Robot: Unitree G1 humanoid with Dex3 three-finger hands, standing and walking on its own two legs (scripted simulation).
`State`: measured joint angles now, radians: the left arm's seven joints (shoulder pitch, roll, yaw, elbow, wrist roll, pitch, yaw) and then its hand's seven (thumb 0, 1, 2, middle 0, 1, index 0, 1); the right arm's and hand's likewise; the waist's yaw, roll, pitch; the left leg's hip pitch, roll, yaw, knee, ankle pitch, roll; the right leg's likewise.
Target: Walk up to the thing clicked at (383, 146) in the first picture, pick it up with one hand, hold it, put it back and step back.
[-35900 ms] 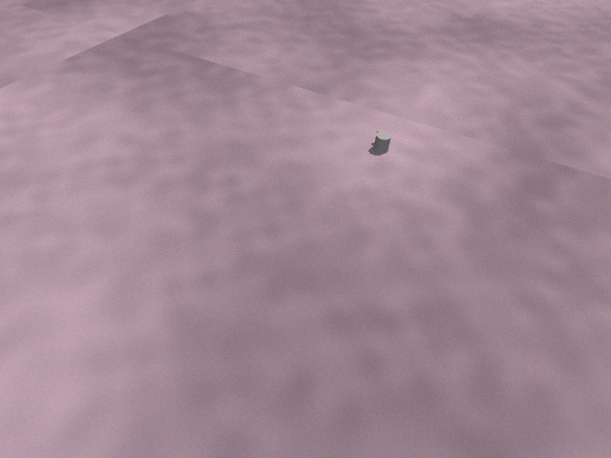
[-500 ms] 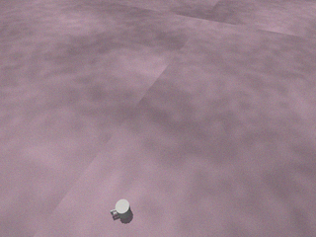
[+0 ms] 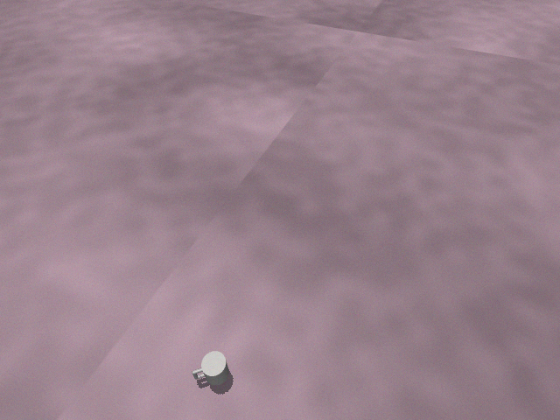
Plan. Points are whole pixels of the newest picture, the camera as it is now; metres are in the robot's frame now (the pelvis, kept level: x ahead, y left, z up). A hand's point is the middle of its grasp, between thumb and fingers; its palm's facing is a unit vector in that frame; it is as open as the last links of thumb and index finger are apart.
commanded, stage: stand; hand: left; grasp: from above
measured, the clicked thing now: (210, 369) +0.45 +0.24 -0.73
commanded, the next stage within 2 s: step back in 1.44 s
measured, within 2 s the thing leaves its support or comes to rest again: neither
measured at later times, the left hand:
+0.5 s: hand out of the picture +0.09 +0.24 -0.16, palm faces +0.01 -0.95 -0.32, open 7.4 cm
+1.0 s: hand out of the picture +0.10 +0.25 -0.16, palm faces +0.01 -0.94 -0.33, open 7.4 cm
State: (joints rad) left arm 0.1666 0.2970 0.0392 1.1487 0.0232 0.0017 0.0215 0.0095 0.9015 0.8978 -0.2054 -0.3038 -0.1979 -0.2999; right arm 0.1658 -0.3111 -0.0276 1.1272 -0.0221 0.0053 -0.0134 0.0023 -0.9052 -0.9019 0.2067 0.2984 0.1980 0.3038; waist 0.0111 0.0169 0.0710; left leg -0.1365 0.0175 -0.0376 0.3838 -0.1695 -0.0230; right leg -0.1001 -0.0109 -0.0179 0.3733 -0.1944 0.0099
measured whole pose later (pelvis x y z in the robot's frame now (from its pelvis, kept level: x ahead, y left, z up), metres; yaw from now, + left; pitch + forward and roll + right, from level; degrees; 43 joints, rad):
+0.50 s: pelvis +0.02 +0.00 +0.00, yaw -1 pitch -3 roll +0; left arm 0.11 0.30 0.04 1.16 0.01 0.00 0.01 0.01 0.90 0.90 -0.21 -0.30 -0.20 -0.30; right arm 0.12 -0.31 -0.01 1.14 -0.02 -0.01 -0.02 0.00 -0.90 -0.90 0.21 0.30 0.20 0.30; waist 0.01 0.01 0.07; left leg -0.11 0.02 -0.02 0.34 -0.18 -0.02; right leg -0.08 -0.01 0.00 0.33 -0.20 0.01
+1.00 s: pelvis +0.02 +0.00 +0.00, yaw -1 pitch -3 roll +0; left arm 0.10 0.32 0.03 1.15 0.01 -0.01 0.01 0.01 0.90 0.90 -0.21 -0.30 -0.20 -0.30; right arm 0.10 -0.33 -0.01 1.14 -0.01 -0.01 -0.01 0.00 -0.90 -0.90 0.21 0.30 0.20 0.30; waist 0.00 0.01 0.06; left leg -0.10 0.01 -0.02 0.33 -0.17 -0.02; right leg -0.07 -0.02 0.00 0.32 -0.19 0.02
